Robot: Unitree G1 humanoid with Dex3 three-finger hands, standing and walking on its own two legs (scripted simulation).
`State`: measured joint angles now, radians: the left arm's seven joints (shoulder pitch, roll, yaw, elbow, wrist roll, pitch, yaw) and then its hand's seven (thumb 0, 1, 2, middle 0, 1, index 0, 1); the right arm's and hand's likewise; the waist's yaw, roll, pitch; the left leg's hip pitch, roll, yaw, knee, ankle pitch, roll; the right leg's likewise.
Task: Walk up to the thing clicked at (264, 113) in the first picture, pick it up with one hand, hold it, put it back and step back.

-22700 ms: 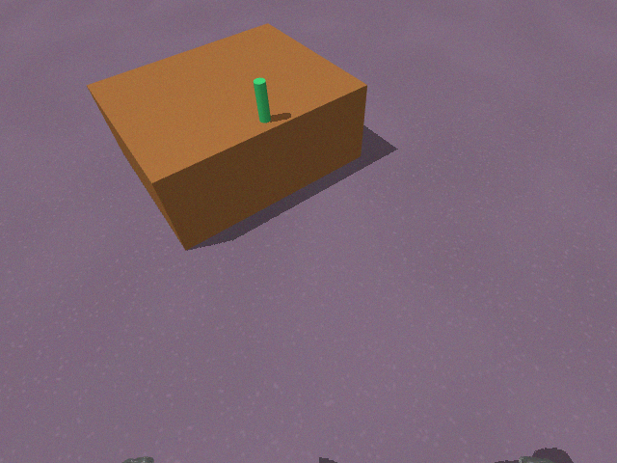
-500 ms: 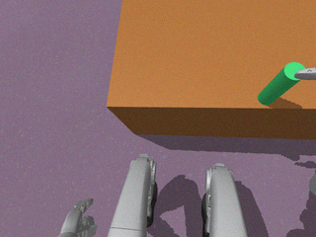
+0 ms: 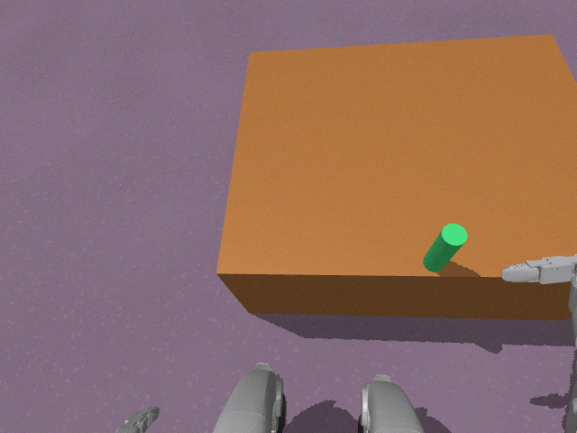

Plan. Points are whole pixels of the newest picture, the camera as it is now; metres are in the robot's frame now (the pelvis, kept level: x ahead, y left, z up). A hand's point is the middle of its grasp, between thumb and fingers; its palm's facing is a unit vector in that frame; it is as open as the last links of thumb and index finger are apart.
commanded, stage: home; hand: right
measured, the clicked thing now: (442, 249) +0.45 -0.23 -0.23
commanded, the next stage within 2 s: none
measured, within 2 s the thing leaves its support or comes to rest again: neither
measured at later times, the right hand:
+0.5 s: hand (457, 371) +0.20 -0.16 -0.04, palm faces +0.17 +0.96 -0.24, open 17.6 cm
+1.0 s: hand (470, 392) +0.18 -0.18 -0.06, palm faces +0.02 +0.95 -0.33, open 17.6 cm
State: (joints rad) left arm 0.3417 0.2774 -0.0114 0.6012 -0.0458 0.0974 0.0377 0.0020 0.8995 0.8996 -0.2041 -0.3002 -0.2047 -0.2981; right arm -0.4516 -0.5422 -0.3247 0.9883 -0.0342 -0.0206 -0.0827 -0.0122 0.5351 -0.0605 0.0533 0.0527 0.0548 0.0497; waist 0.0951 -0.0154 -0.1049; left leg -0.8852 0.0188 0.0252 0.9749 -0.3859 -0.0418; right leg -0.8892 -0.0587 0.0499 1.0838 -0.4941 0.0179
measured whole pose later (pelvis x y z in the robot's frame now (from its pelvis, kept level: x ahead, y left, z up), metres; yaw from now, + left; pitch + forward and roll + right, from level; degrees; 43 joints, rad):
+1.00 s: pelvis +0.03 +0.02 +0.04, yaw -2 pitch +3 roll +1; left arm 0.21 0.24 -0.01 0.69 0.07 -0.01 0.06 0.01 0.90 0.90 -0.20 -0.30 -0.20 -0.30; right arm 0.30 -0.25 0.01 0.44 -0.06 0.07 -0.05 -0.01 0.57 -0.03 0.05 0.04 0.05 0.04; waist 0.00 -0.02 -0.03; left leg -0.46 0.04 0.03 0.81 -0.40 -0.03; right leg -0.43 -0.04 0.04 0.83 -0.45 0.03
